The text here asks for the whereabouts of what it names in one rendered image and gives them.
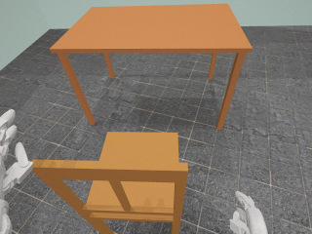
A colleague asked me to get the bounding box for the robot left forearm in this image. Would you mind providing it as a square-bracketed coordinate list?
[0, 199, 13, 234]

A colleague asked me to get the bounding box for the chair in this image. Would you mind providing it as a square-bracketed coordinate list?
[31, 132, 188, 234]

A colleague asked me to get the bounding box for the robot right hand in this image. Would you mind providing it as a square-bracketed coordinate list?
[229, 191, 268, 234]

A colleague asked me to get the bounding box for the table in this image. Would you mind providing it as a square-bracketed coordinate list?
[50, 3, 253, 130]

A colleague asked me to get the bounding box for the robot left hand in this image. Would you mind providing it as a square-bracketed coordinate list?
[0, 109, 33, 200]

